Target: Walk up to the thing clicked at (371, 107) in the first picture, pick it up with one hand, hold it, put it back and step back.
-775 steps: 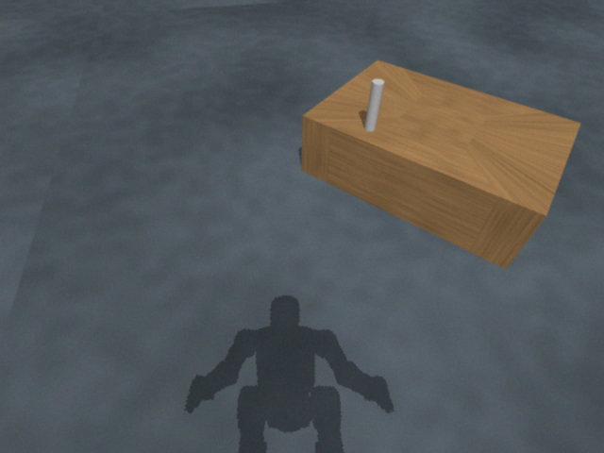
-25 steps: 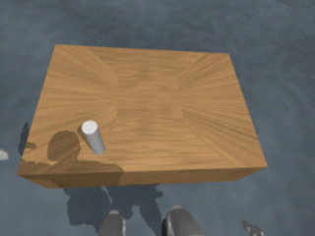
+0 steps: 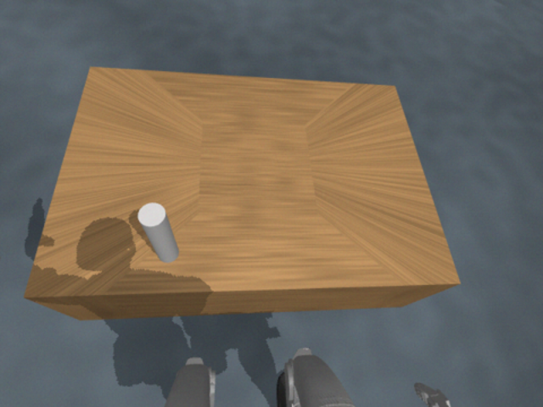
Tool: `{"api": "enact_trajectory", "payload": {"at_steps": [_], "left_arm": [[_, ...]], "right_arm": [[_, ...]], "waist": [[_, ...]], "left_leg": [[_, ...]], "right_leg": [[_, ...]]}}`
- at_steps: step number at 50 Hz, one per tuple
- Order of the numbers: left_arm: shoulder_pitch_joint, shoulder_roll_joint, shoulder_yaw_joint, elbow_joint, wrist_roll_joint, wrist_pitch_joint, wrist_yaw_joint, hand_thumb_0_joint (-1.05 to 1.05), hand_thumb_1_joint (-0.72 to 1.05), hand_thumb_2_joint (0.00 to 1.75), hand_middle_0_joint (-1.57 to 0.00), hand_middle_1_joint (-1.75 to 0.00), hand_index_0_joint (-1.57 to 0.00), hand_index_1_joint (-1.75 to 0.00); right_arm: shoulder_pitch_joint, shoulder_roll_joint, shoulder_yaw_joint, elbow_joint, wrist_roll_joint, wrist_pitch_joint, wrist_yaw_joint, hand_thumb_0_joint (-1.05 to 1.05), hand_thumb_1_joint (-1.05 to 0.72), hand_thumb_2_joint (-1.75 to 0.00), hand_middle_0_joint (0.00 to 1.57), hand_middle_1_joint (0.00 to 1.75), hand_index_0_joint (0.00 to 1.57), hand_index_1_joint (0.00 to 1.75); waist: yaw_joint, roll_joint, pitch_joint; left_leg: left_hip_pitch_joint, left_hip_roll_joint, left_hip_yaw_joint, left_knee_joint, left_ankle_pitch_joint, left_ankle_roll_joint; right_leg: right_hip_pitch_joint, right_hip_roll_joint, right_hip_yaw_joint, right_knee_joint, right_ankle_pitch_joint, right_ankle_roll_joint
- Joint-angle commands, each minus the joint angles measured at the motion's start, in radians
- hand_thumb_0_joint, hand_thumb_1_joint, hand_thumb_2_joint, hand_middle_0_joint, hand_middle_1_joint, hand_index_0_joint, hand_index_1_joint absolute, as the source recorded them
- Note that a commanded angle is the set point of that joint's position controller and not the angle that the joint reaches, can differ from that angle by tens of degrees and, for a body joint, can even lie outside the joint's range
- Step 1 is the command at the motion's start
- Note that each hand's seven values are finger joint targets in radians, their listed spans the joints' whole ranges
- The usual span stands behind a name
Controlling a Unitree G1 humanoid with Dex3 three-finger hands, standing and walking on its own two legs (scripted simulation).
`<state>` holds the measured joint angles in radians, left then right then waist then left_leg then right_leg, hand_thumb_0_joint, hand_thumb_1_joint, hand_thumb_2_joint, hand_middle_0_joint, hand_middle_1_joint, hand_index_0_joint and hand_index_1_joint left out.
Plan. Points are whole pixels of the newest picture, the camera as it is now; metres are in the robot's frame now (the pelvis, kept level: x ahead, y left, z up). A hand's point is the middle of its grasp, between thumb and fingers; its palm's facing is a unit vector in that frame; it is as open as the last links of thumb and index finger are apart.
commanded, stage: go down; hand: left
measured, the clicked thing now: (161, 236) +0.46 +0.19 -0.25
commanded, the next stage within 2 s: none
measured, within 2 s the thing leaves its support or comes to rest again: neither
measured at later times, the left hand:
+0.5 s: hand out of the picture +0.39 +0.38 +0.01, palm faces +0.20 -0.98 -0.09, open 17.2 cm
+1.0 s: hand out of the picture +0.40 +0.39 +0.01, palm faces +0.20 -0.98 -0.08, open 17.2 cm
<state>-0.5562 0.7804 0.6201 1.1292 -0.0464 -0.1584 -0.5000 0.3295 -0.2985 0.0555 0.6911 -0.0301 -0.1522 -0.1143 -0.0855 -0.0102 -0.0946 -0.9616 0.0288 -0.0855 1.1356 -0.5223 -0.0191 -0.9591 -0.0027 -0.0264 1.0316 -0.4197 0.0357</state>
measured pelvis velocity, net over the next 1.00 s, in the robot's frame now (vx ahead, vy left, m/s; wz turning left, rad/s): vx -0.01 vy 0.01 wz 0.00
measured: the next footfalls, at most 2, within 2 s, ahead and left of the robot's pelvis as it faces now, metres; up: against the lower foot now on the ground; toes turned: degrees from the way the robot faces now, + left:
none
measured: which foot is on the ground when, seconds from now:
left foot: down 0.00-1.00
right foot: down 0.00-1.00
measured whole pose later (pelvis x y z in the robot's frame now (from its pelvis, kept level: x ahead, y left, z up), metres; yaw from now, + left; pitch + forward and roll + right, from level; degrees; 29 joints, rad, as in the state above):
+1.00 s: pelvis -0.01 +0.01 -0.02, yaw +0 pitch +24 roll -5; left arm -0.63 0.86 0.68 1.15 -0.08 -0.21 -0.56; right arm 0.32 -0.31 0.09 0.68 -0.04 -0.14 -0.10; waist -0.11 -0.01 -0.10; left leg -1.11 0.02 -0.10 1.25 -0.55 -0.02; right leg -1.09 0.00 -0.04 1.12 -0.44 0.04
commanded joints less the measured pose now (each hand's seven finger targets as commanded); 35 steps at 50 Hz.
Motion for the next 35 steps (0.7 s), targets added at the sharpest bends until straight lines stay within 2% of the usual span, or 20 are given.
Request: {"api": "enact_trajectory", "payload": {"at_steps": [1,3,5,6,7,8,9,11,14,15,16,19,20,23,24,25,28,30,32,35], "left_arm": [[-0.278,0.399,0.048,-0.183,-0.022,-0.069,-0.002,0.00,-0.60,0.05,-0.08,-0.04,-0.05,-0.06],[-0.275,0.417,0.058,-0.175,-0.025,-0.073,-0.004,0.00,-0.49,0.03,-0.07,-0.01,-0.05,-0.02],[-0.285,0.430,0.062,-0.177,-0.026,-0.078,-0.006,0.00,-0.48,0.03,-0.07,-0.01,-0.05,-0.02],[-0.272,0.408,0.057,-0.149,-0.028,-0.078,-0.009,0.00,-0.49,0.03,-0.07,-0.01,-0.05,-0.02],[-0.281,0.429,0.067,-0.177,-0.030,-0.083,-0.013,0.00,-0.47,0.03,-0.07,0.00,-0.05,-0.02],[-0.313,0.431,0.060,-0.190,-0.031,-0.088,-0.017,0.00,-0.48,0.03,-0.07,-0.01,-0.05,-0.02],[-0.289,0.457,0.088,-0.176,-0.031,-0.088,-0.014,0.00,-0.46,0.04,-0.06,0.00,-0.04,-0.02],[-0.299,0.441,0.073,-0.170,-0.031,-0.090,-0.018,0.00,-0.47,0.05,-0.06,-0.01,-0.04,-0.03],[-0.305,0.456,0.084,-0.173,-0.032,-0.093,-0.022,0.00,-0.47,0.04,-0.07,-0.01,-0.05,-0.02],[-0.287,0.418,0.060,-0.132,-0.035,-0.091,-0.029,0.00,-0.46,0.04,-0.06,-0.01,-0.04,-0.02],[-0.317,0.456,0.079,-0.181,-0.036,-0.098,-0.030,0.00,-0.46,0.04,-0.06,-0.01,-0.04,-0.02],[-0.317,0.495,0.106,-0.187,-0.033,-0.103,-0.029,0.00,-0.46,0.04,-0.06,-0.01,-0.04,-0.02],[-0.321,0.483,0.098,-0.169,-0.034,-0.102,-0.033,0.00,-0.45,0.05,-0.06,-0.01,-0.04,-0.03],[-0.298,0.436,0.076,-0.118,-0.038,-0.095,-0.040,0.00,-0.46,0.05,-0.06,-0.01,-0.04,-0.03],[-0.329,0.456,0.084,-0.156,-0.037,-0.104,-0.039,0.00,-0.47,0.06,-0.06,-0.02,-0.04,-0.04],[-0.324,0.514,0.120,-0.166,-0.031,-0.110,-0.034,0.00,-0.46,0.05,-0.06,-0.01,-0.04,-0.03],[-0.323,0.483,0.104,-0.142,-0.034,-0.106,-0.041,0.00,-0.46,0.06,-0.06,-0.02,-0.04,-0.04],[-0.344,0.469,0.086,-0.146,-0.037,-0.107,-0.045,0.00,-0.47,0.05,-0.06,-0.02,-0.04,-0.04],[-0.370,0.511,0.108,-0.182,-0.034,-0.113,-0.042,0.00,-0.47,0.05,-0.06,-0.02,-0.04,-0.04],[-0.347,0.487,0.101,-0.152,-0.039,-0.109,-0.048,0.00,-0.47,0.04,-0.06,-0.02,-0.04,-0.03]], "right_arm": [[0.125,-0.200,-0.071,-0.059,0.000,-0.029,-0.020,0.00,-0.90,-0.90,0.20,0.30,0.20,0.30],[0.130,-0.198,-0.067,-0.058,0.001,-0.028,-0.020,0.00,-0.89,-0.90,0.20,0.30,0.20,0.30],[0.126,-0.195,-0.063,-0.060,0.000,-0.028,-0.020,0.00,-0.88,-0.90,0.20,0.30,0.20,0.30],[0.139,-0.198,-0.064,-0.050,0.000,-0.028,-0.017,0.00,-0.89,-0.90,0.20,0.30,0.20,0.30],[0.133,-0.203,-0.064,-0.051,-0.001,-0.028,-0.017,0.00,-0.89,-0.90,0.20,0.30,0.20,0.30],[0.135,-0.203,-0.064,-0.052,-0.003,-0.029,-0.017,0.00,-0.89,-0.90,0.20,0.30,0.20,0.30],[0.134,-0.210,-0.064,-0.062,-0.002,-0.029,-0.018,0.00,-0.89,-0.90,0.20,0.30,0.20,0.30],[0.139,-0.206,-0.063,-0.054,-0.002,-0.025,-0.016,0.00,-0.89,-0.90,0.20,0.30,0.20,0.30],[0.139,-0.208,-0.060,-0.059,-0.003,-0.025,-0.016,0.00,-0.89,-0.90,0.20,0.30,0.20,0.30],[0.146,-0.202,-0.057,-0.043,-0.002,-0.023,-0.013,0.00,-0.89,-0.90,0.20,0.30,0.20,0.30],[0.144,-0.208,-0.059,-0.048,-0.004,-0.023,-0.013,0.00,-0.89,-0.90,0.20,0.30,0.20,0.30],[0.141,-0.216,-0.058,-0.056,-0.006,-0.021,-0.012,0.00,-0.89,-0.90,0.20,0.30,0.20,0.30],[0.150,-0.214,-0.055,-0.045,-0.005,-0.018,-0.012,0.00,-0.89,-0.90,0.20,0.30,0.20,0.30],[0.155,-0.206,-0.052,-0.037,-0.006,-0.017,-0.010,0.00,-0.89,-0.90,0.20,0.30,0.20,0.30],[0.155,-0.206,-0.052,-0.039,-0.009,-0.016,-0.009,0.00,-0.89,-0.90,0.20,0.30,0.20,0.30],[0.135,-0.215,-0.054,-0.058,-0.008,-0.017,-0.011,0.00,-0.89,-0.90,0.20,0.30,0.20,0.30],[0.139,-0.216,-0.051,-0.055,-0.007,-0.016,-0.009,0.00,-0.89,-0.90,0.20,0.30,0.20,0.30],[0.136,-0.213,-0.051,-0.056,-0.006,-0.016,-0.009,0.00,-0.89,-0.90,0.20,0.30,0.20,0.30],[0.137,-0.215,-0.051,-0.061,-0.009,-0.016,-0.007,0.00,-0.89,-0.90,0.20,0.30,0.20,0.30],[0.144,-0.210,-0.046,-0.062,-0.009,-0.013,-0.007,0.00,-0.89,-0.90,0.20,0.30,0.20,0.30]], "waist": [[0.011,0.193,-0.378],[0.015,0.181,-0.383],[0.015,0.194,-0.378],[0.007,0.189,-0.391],[0.017,0.203,-0.404],[0.008,0.228,-0.406],[0.015,0.200,-0.425],[0.011,0.208,-0.399],[0.007,0.194,-0.423],[0.002,0.204,-0.401],[0.011,0.227,-0.414],[0.013,0.216,-0.458],[0.005,0.224,-0.455],[-0.004,0.197,-0.417],[-0.003,0.202,-0.433],[0.012,0.215,-0.444],[0.003,0.220,-0.437],[-0.004,0.233,-0.412],[0.003,0.234,-0.440],[-0.006,0.211,-0.451]], "left_leg": [[0.253,-0.004,0.031,-0.174,0.315,0.014],[0.234,-0.007,0.034,-0.164,0.322,0.016],[0.205,-0.010,0.038,-0.160,0.295,0.017],[0.226,-0.006,0.031,-0.155,0.329,0.013],[0.245,-0.005,0.028,-0.150,0.348,0.012],[0.254,-0.005,0.028,-0.143,0.353,0.010],[0.257,-0.005,0.024,-0.141,0.375,0.013],[0.229,-0.008,0.029,-0.138,0.357,0.012],[0.226,-0.008,0.030,-0.129,0.357,0.016],[0.221,-0.008,0.026,-0.128,0.356,0.012],[0.232,-0.007,0.023,-0.127,0.358,0.010],[0.258,-0.006,0.019,-0.110,0.420,0.011],[0.258,-0.005,0.015,-0.109,0.430,0.009],[0.225,-0.006,0.017,-0.103,0.399,0.013],[0.218,-0.007,0.018,-0.098,0.401,0.013],[0.215,-0.009,0.020,-0.100,0.386,0.014],[0.229,-0.004,0.013,-0.099,0.394,0.011],[0.216,-0.005,0.014,-0.105,0.344,0.011],[0.204,-0.007,0.016,-0.098,0.334,0.011],[0.189,-0.009,0.018,-0.089,0.345,0.015]], "right_leg": [[0.184,0.013,-0.022,-0.097,0.174,-0.064],[0.200,0.012,-0.020,-0.095,0.183,-0.063],[0.204,0.012,-0.016,-0.093,0.170,-0.063],[0.187,0.013,-0.022,-0.081,0.186,-0.065],[0.170,0.014,-0.023,-0.078,0.191,-0.066],[0.156,0.012,-0.021,-0.075,0.192,-0.067],[0.172,0.012,-0.024,-0.072,0.205,-0.066],[0.168,0.012,-0.020,-0.070,0.201,-0.067],[0.176,0.011,-0.017,-0.068,0.206,-0.064],[0.151,0.012,-0.022,-0.061,0.200,-0.065],[0.135,0.013,-0.024,-0.058,0.193,-0.067],[0.150,0.011,-0.025,-0.047,0.231,-0.065],[0.139,0.011,-0.029,-0.042,0.233,-0.067],[0.127,0.014,-0.028,-0.045,0.219,-0.066],[0.132,0.012,-0.027,-0.038,0.225,-0.065],[0.139,0.010,-0.024,-0.038,0.212,-0.065],[0.107,0.012,-0.030,-0.029,0.208,-0.067],[0.086,0.014,-0.029,-0.033,0.176,-0.067],[0.104,0.012,-0.026,-0.030,0.174,-0.066],[0.131,0.011,-0.025,-0.028,0.192,-0.064]]}}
